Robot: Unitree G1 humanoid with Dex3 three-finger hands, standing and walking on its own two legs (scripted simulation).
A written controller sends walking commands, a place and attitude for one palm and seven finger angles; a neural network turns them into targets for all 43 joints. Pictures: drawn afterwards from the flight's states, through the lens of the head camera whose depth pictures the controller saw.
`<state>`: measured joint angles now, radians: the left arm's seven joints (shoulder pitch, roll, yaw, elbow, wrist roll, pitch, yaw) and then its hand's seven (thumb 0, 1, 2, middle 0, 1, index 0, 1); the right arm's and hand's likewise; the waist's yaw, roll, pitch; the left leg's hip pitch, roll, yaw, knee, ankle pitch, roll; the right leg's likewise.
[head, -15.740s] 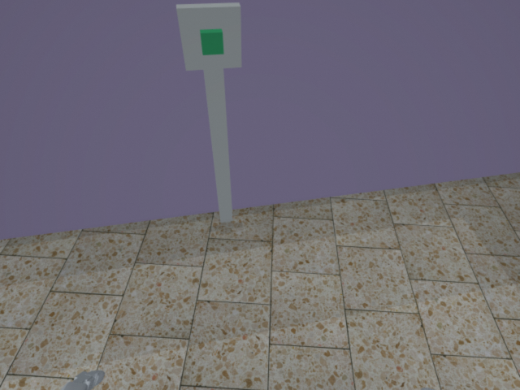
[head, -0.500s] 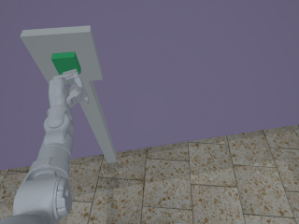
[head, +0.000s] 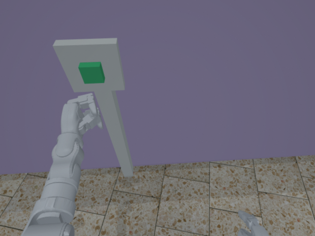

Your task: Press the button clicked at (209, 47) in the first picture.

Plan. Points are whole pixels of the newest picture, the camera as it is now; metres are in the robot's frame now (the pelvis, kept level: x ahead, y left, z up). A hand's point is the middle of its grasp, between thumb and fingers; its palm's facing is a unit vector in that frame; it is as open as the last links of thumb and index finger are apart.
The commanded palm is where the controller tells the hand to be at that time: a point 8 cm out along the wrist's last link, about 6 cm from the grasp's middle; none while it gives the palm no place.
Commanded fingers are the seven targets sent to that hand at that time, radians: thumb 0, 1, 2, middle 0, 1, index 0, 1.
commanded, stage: draw the hand back to the body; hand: left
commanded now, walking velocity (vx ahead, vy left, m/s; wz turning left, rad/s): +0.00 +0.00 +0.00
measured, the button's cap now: (92, 72) +0.53 +0.21 +0.13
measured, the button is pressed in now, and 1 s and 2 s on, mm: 0 0 0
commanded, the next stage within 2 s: step back with the hand held close in 1.42 s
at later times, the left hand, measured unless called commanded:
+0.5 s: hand (66, 143) +0.28 +0.20 +0.14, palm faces +0.15 -0.98 -0.09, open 3.1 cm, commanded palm +0.24 +0.25 +0.15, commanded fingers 0.00 0.90 0.90 -1.30 -1.50 -1.30 -1.50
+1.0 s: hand (23, 167) +0.21 +0.24 +0.17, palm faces +0.35 -0.87 -0.34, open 3.1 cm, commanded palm +0.16 +0.28 +0.19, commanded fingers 0.00 0.90 0.90 -1.30 -1.50 -1.30 -1.50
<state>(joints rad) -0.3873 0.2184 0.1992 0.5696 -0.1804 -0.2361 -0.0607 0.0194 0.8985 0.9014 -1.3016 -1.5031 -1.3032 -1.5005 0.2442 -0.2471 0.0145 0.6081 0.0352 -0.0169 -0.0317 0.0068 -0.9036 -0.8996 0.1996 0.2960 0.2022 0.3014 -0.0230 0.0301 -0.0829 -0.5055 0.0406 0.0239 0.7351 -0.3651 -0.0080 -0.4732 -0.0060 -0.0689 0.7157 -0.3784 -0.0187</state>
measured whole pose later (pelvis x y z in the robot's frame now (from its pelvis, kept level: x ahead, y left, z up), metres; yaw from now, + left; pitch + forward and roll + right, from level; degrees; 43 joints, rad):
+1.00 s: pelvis +0.01 +0.01 +0.03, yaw -1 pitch -4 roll +0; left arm 0.45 0.30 0.22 -0.38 -0.06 -0.08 0.10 0.02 0.89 0.90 -1.30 -1.50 -1.31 -1.50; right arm 0.20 -0.22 0.04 0.62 0.00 -0.08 -0.07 0.01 -0.90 -0.90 0.20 0.30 0.20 0.30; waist 0.06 0.06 0.01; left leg -0.09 0.02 0.06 0.41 -0.25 0.01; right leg -0.06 -0.01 -0.04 0.37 -0.24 0.00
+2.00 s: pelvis -0.04 +0.03 +0.02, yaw -2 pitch +1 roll -1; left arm 0.65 0.41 0.38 -0.60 -0.05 -0.17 0.13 0.02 0.89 0.90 -1.30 -1.50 -1.31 -1.50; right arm 0.18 -0.22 -0.01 0.52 0.01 0.01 -0.07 0.01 -0.90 -0.90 0.20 0.30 0.20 0.30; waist 0.00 0.01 0.03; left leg -0.30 0.01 0.08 0.50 -0.21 0.04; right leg -0.28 -0.03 -0.01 0.46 -0.20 0.03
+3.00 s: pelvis -0.23 +0.01 +0.01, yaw -3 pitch +0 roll +0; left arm 0.69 0.44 0.38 -0.60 -0.06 -0.19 0.13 0.01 0.89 0.90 -1.30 -1.50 -1.31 -1.50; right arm 0.18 -0.21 -0.01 0.56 -0.01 -0.07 -0.05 0.01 -0.90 -0.90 0.20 0.30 0.20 0.30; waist -0.01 -0.02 -0.01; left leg -0.57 -0.02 0.00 0.77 -0.29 -0.02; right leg -0.29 0.03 -0.05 0.58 -0.29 -0.05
